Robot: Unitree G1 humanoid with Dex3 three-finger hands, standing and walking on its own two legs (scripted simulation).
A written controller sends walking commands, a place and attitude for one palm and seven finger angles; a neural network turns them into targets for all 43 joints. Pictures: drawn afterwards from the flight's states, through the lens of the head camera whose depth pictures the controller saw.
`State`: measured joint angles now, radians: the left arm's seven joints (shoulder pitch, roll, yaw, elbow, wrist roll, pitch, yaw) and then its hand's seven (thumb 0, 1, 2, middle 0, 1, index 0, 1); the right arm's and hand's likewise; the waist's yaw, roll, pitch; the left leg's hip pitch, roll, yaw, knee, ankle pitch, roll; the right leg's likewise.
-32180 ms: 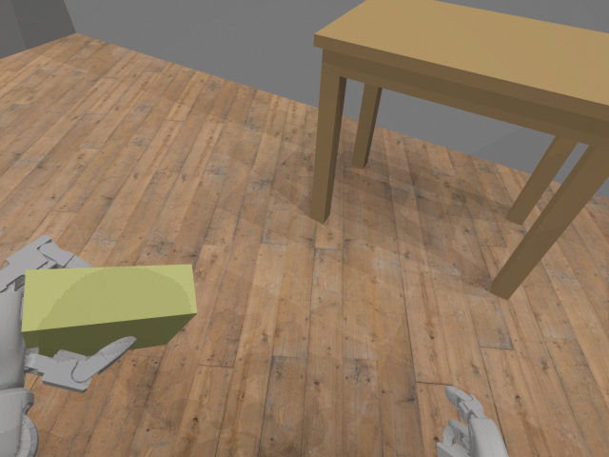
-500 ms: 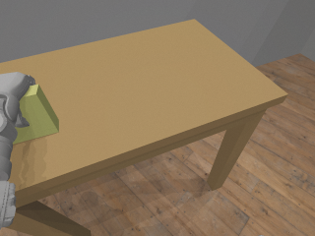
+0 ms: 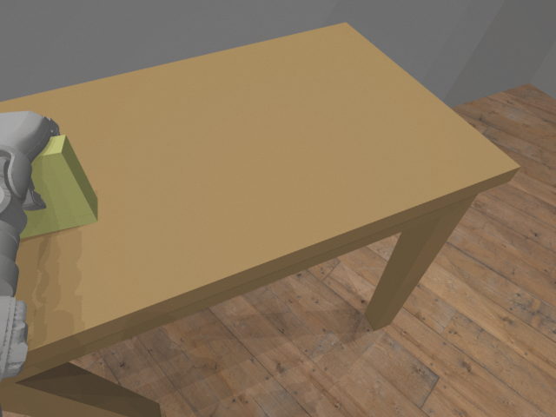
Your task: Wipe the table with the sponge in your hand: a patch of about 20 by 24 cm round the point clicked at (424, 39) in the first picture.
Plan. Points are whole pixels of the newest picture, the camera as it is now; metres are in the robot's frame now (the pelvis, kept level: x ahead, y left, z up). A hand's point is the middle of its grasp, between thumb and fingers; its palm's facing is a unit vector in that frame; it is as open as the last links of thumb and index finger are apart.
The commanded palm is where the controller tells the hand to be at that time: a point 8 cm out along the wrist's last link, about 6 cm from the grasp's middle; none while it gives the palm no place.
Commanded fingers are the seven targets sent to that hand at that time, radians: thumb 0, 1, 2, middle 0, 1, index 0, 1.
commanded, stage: slide across to the middle lane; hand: left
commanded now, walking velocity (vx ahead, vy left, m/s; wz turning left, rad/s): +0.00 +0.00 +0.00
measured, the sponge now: (38, 201) +0.38 +0.39 +0.10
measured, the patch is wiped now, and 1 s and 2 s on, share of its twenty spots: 0.35 0.50 0.60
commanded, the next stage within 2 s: wipe back along the middle lane in 0.54 s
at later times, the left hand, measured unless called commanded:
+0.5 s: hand (85, 150) +0.43 +0.32 +0.15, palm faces -0.03 +0.04 -1.00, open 9.5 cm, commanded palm +0.41 +0.31 +0.20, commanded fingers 0.00 0.10 1.30 -1.20 -1.60 -1.20 -1.60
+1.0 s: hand (95, 162) +0.41 +0.29 +0.15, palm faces +0.02 +0.04 -1.00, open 9.5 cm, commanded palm +0.38 +0.28 +0.19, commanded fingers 0.00 0.10 1.30 -1.20 -1.60 -1.20 -1.60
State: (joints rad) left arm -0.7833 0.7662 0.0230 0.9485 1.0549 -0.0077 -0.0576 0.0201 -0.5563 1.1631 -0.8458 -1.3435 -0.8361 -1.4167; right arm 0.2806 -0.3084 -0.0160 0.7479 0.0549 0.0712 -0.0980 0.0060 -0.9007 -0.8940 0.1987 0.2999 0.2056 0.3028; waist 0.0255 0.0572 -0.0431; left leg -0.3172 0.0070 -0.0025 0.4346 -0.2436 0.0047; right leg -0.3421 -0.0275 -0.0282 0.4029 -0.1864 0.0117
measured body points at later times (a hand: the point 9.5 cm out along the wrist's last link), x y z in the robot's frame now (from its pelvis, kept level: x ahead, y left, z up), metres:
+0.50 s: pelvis +0.03 +0.01 +0.01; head +0.06 -0.02 +0.45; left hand +0.43 +0.31 +0.20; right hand +0.19 -0.24 -0.12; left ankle -0.02 +0.12 -0.74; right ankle +0.00 -0.13 -0.74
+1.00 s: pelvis +0.04 +0.00 +0.00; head +0.05 -0.04 +0.45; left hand +0.40 +0.28 +0.20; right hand +0.21 -0.25 -0.12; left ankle -0.02 +0.12 -0.74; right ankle +0.00 -0.13 -0.74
